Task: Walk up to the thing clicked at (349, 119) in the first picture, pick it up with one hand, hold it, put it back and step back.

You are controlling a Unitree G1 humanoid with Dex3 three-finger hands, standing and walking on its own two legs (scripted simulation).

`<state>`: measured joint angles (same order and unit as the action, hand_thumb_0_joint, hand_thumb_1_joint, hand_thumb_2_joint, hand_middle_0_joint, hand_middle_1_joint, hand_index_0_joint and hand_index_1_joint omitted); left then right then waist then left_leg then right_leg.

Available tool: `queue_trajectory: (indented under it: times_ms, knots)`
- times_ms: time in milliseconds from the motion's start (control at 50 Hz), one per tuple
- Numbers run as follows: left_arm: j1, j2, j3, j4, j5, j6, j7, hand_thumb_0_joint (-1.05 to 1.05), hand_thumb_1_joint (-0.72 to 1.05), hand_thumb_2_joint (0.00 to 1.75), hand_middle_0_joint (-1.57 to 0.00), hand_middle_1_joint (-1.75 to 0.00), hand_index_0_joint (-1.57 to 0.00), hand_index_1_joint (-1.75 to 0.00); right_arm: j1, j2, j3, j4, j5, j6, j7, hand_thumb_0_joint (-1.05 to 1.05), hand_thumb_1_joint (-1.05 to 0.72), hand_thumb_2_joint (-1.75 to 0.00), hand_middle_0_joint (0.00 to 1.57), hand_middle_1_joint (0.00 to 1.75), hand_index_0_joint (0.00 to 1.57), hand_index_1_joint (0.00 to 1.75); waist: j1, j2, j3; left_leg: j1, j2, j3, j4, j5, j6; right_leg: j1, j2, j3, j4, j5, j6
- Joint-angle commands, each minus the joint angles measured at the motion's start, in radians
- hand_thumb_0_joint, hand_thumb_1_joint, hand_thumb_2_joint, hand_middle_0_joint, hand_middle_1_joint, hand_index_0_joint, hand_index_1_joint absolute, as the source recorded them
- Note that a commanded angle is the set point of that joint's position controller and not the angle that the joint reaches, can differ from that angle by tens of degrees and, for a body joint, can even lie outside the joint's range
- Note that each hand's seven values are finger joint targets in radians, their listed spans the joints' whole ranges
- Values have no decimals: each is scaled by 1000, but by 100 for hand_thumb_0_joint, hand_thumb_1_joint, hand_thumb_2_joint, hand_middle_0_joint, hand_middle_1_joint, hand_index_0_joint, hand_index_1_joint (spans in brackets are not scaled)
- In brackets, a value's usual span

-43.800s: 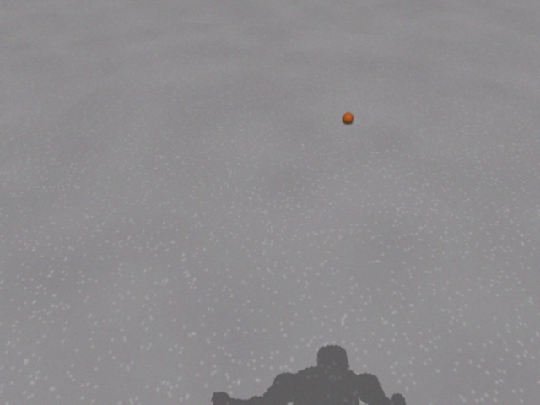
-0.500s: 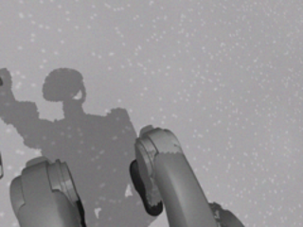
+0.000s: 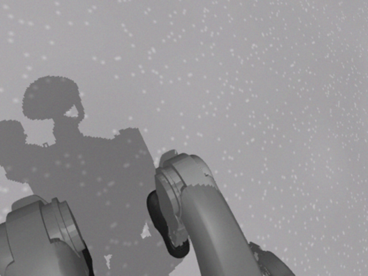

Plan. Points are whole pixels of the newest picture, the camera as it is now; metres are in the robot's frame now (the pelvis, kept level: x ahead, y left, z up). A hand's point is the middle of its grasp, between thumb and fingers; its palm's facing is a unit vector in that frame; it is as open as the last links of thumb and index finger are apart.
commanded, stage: rest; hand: left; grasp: from above
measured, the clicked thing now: out of the picture +0.49 +0.31 -0.25
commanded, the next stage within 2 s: open in 0.64 s
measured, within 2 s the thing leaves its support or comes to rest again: rests again in 0.62 s
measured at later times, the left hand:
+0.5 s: hand out of the picture +0.47 +0.30 -0.24, palm faces -0.45 -0.13 -0.88, open 8.6 cm
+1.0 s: hand out of the picture +0.47 +0.30 -0.25, palm faces -0.44 -0.13 -0.89, open 10.2 cm
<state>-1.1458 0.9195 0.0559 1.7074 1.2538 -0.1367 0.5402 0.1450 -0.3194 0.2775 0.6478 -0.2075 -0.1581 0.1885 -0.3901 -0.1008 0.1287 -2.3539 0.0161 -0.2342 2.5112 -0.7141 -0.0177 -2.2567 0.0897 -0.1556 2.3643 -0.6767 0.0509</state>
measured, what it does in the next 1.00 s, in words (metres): stands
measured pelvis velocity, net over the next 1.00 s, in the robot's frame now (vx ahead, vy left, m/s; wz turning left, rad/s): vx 0.00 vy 0.00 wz -0.03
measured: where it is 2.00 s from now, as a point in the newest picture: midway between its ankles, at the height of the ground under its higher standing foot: (131, 257)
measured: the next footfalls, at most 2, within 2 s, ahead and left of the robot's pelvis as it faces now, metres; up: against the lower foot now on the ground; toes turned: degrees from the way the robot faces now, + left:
none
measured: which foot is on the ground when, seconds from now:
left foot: down 0.00-1.00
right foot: down 0.00-1.00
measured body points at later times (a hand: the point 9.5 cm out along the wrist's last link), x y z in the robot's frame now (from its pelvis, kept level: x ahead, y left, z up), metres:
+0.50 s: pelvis +0.00 +0.00 +0.00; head +0.28 +0.11 +0.33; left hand +0.49 +0.30 -0.19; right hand +0.04 -0.25 -0.06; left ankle +0.06 +0.13 -0.28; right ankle +0.11 -0.11 -0.28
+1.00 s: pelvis +0.00 +0.00 +0.00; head +0.29 +0.12 +0.32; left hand +0.49 +0.30 -0.20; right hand +0.03 -0.24 -0.05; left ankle +0.06 +0.13 -0.28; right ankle +0.11 -0.11 -0.28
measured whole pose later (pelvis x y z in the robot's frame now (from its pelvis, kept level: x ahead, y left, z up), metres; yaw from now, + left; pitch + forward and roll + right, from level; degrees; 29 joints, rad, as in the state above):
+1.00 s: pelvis +0.00 +0.00 +0.00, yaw -2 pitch +29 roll -14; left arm -1.17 1.01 0.04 1.75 1.23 -0.14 0.59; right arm 0.12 -0.35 0.35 0.61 -0.23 -0.22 0.22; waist -0.42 -0.15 0.20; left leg -2.33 0.02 -0.27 2.52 -0.72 -0.01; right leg -2.23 0.10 -0.18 2.35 -0.66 0.06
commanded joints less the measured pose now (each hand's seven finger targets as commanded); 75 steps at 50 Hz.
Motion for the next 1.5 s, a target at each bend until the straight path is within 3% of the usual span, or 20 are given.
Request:
queue_trajectory:
  times_ms: [0,40,80,100,120,160,260,360,420,480,540,720,820,840,860,880,900,940,1200,1480]
  knots:
    - [-302,205,-3,-120,-10,2,52,0,57,72,-87,-85,-93,-79,216,-306,-85,19,-1,-10,-2,0,-91,-90,20,30,20,30,-49,505,-685,501,30,99,-236,255,34,405,26,-99,-212,307,-73]
    - [-305,201,-8,-104,-16,0,48,0,57,73,-87,-85,-92,-80,216,-316,-81,19,-2,-17,-1,0,-91,-90,20,30,20,30,-58,485,-659,478,29,93,-232,235,34,388,27,-105,-213,284,-77]
    - [-301,234,4,-136,-18,-2,54,0,56,71,-88,-83,-93,-78,204,-316,-81,11,1,-17,-1,0,-91,-90,20,30,20,30,-30,511,-701,515,32,90,-246,248,30,408,29,-106,-214,295,-76]
    - [-300,224,-3,-109,-11,0,51,0,58,71,-89,-83,-94,-78,211,-319,-77,12,0,-21,1,0,-91,-90,20,30,20,30,-52,514,-677,509,31,87,-240,244,29,392,27,-110,-204,289,-78]
    - [-298,220,-8,-113,-18,-3,53,0,57,69,-87,-83,-93,-78,202,-314,-74,14,1,-20,3,0,-91,-90,20,30,20,30,-42,514,-685,505,33,85,-248,238,29,401,32,-107,-206,287,-79]
    - [-299,201,-18,-89,-18,0,49,0,56,69,-86,-83,-92,-78,206,-322,-73,16,0,-28,8,0,-91,-90,20,30,20,30,-62,490,-624,486,31,83,-240,213,32,361,29,-113,-206,268,-78]
    - [-293,245,2,-110,-20,-8,65,0,57,67,-87,-82,-93,-76,196,-327,-67,7,1,-33,7,0,-91,-90,20,30,20,30,-42,511,-672,510,35,80,-244,249,27,402,31,-115,-207,300,-76]
    - [-298,226,-24,-69,-20,-6,67,0,55,68,-86,-81,-91,-76,204,-327,-55,15,-6,-38,14,0,-91,-90,20,30,20,30,-75,492,-614,475,36,83,-233,226,34,406,35,-110,-216,289,-72]
    - [-305,274,1,-103,-24,-14,76,0,55,66,-86,-80,-91,-75,190,-339,-54,6,-4,-45,10,0,-91,-90,20,30,20,30,-55,502,-660,507,39,77,-232,249,30,419,34,-116,-215,302,-72]
    - [-283,235,-25,-49,-24,-13,78,0,55,66,-86,-81,-91,-75,189,-331,-49,13,-8,-45,13,0,-91,-90,20,30,20,30,-78,482,-618,479,41,78,-227,231,32,425,39,-111,-217,301,-69]
    - [-287,271,-13,-63,-24,-18,83,0,54,66,-86,-79,-91,-74,181,-339,-48,2,-8,-48,10,0,-91,-90,20,30,20,30,-64,493,-620,487,42,72,-239,218,29,416,37,-118,-218,281,-73]
    - [-284,270,-23,-50,-22,-11,95,0,55,66,-86,-79,-91,-74,174,-352,-33,-4,-15,-53,18,0,-91,-90,20,30,20,30,-88,499,-581,483,46,65,-240,227,26,418,41,-122,-220,294,-70]
    - [-287,289,-14,-73,-28,-12,98,0,15,55,-46,-77,-51,-72,172,-358,-33,-8,-14,-61,19,0,-90,-90,20,30,20,30,-79,523,-625,522,48,59,-238,254,22,423,37,-130,-209,314,-72]
    - [-275,265,-29,-58,-29,-9,91,0,7,55,-41,-78,-47,-73,173,-355,-31,-9,-14,-62,23,0,-90,-90,20,30,20,30,-94,519,-593,506,49,61,-233,250,24,428,39,-128,-212,315,-70]
    - [-265,296,2,-46,-28,-6,94,0,-1,58,-39,-80,-44,-75,193,-368,-35,-1,-16,-62,22,0,-90,-90,20,30,20,30,-95,510,-606,518,48,58,-236,257,24,434,36,-131,-216,317,-68]
    - [-294,266,-28,-76,-30,-9,87,0,-9,61,-36,-82,-40,-77,177,-359,-33,-11,-14,-65,23,0,-90,-90,20,30,20,30,-94,511,-588,503,48,57,-236,239,23,410,38,-130,-211,302,-71]
    - [-280,311,1,-66,-32,-8,93,0,-14,64,-35,-82,-39,-78,177,-365,-34,-5,-16,-61,20,0,-90,-90,20,30,20,30,-86,523,-615,523,51,56,-244,240,22,434,38,-130,-224,302,-70]
    - [-276,289,-17,-64,-34,-6,90,0,-22,69,-30,-86,-33,-82,172,-361,-29,-14,-15,-62,21,0,-90,-90,20,30,20,30,-87,518,-605,517,50,55,-249,244,21,441,37,-128,-220,311,-72]
    - [-289,296,-16,-100,-42,-17,63,0,-48,92,-7,-106,-10,-104,191,-368,-32,-20,-7,-55,21,0,-90,-90,20,30,20,30,-93,520,-583,516,50,48,-255,238,20,418,34,-130,-226,293,-73]
    - [-271,293,-27,-84,-30,-15,82,0,-48,91,-6,-108,-9,-105,177,-364,-27,-31,-18,-55,20,0,-90,-90,20,30,20,30,-94,517,-598,533,55,47,-252,269,19,442,42,-131,-231,328,-70]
